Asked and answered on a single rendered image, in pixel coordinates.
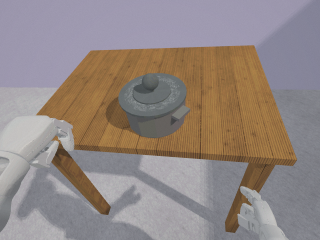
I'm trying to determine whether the table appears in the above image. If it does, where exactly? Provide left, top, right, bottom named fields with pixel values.
left=36, top=45, right=297, bottom=233

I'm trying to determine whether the pot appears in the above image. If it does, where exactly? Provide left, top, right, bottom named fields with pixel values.
left=126, top=99, right=191, bottom=138

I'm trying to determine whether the robot left hand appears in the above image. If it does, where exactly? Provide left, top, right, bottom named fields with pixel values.
left=0, top=115, right=75, bottom=168

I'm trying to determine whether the lid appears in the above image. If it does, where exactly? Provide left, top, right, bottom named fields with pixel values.
left=118, top=73, right=187, bottom=119

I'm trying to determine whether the robot right forearm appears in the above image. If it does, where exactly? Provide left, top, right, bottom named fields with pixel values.
left=259, top=224, right=289, bottom=240

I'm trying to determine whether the knob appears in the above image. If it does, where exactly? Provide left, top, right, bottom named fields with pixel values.
left=142, top=73, right=159, bottom=91

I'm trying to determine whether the robot left forearm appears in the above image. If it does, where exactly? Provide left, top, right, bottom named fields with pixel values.
left=0, top=150, right=30, bottom=232

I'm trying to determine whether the robot right hand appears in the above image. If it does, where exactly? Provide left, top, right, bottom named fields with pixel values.
left=237, top=186, right=277, bottom=235

